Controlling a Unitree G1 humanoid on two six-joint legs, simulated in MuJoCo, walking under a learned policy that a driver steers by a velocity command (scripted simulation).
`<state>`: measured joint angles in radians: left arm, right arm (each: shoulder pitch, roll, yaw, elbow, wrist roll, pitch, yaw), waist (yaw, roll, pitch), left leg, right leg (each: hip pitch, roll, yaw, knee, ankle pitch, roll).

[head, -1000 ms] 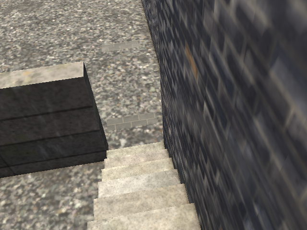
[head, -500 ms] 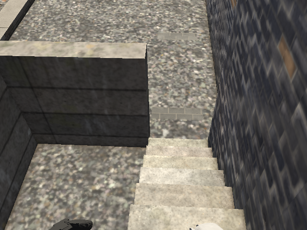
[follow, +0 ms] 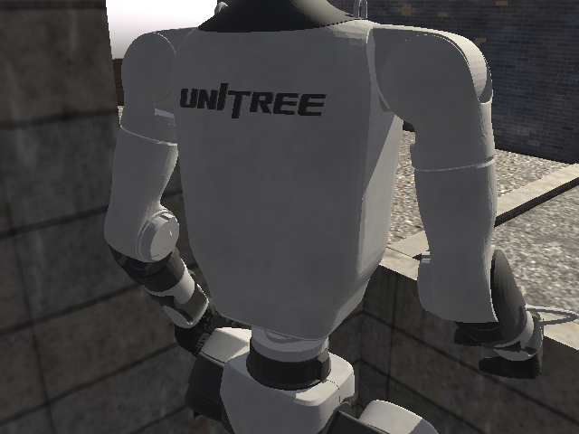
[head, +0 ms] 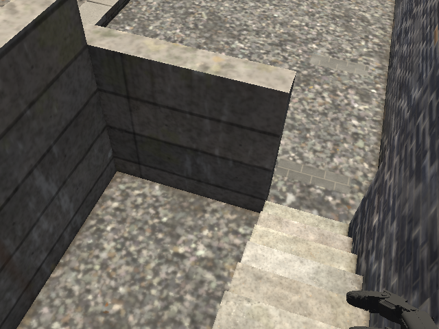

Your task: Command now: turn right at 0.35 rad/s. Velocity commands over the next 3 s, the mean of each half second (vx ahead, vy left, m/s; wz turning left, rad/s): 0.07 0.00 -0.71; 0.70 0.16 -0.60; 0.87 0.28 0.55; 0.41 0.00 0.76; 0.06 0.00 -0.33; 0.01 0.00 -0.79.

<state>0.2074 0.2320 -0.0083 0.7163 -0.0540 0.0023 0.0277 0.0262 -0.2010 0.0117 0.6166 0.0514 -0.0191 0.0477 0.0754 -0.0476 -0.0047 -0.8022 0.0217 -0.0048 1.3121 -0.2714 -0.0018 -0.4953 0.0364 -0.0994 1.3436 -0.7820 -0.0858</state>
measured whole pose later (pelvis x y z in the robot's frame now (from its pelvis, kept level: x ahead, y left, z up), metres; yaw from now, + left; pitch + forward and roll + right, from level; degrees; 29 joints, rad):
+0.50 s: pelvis +0.15 -0.12 -0.16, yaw -18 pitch +3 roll +1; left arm 0.54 0.31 0.04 0.87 0.13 -0.15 -0.13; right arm 0.13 -0.39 0.01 0.66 -0.04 -0.15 -0.01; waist 0.07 -0.02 -0.04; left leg -0.81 0.06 -0.16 1.92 -0.54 -0.07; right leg -0.50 0.16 0.06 1.10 -0.68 -0.15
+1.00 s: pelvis +0.47 -0.24 -0.35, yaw -36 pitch -3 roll +6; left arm 0.13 0.31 0.08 0.87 -0.01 -0.09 0.09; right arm 0.47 -0.34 -0.04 1.08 -0.03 0.00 0.00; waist -0.09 0.04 0.02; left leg -0.08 -0.11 0.01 0.86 -0.71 0.01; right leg -0.58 -0.09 0.05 0.91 0.31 -0.08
